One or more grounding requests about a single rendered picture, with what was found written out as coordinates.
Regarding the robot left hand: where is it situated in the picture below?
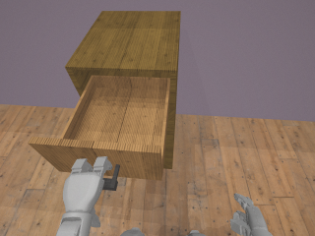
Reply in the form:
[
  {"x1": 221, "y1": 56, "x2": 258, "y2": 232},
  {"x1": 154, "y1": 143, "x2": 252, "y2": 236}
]
[{"x1": 62, "y1": 156, "x2": 113, "y2": 228}]

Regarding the robot right hand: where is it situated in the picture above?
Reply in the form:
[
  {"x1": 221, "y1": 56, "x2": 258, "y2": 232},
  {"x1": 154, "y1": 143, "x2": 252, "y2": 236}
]
[{"x1": 230, "y1": 193, "x2": 269, "y2": 236}]

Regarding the robot left forearm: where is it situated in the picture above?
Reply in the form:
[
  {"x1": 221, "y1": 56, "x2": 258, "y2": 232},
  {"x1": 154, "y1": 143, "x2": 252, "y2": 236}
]
[{"x1": 55, "y1": 210, "x2": 93, "y2": 236}]

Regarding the handle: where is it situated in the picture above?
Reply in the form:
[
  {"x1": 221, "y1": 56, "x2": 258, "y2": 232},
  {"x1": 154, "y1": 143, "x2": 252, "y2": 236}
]
[{"x1": 102, "y1": 164, "x2": 120, "y2": 191}]

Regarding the drawer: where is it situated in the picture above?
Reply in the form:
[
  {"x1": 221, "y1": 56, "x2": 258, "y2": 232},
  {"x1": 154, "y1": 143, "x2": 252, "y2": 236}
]
[{"x1": 28, "y1": 75, "x2": 170, "y2": 181}]

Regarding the cabinet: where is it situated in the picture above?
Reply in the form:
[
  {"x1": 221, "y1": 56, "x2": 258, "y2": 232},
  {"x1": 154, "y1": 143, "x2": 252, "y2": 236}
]
[{"x1": 65, "y1": 11, "x2": 181, "y2": 169}]

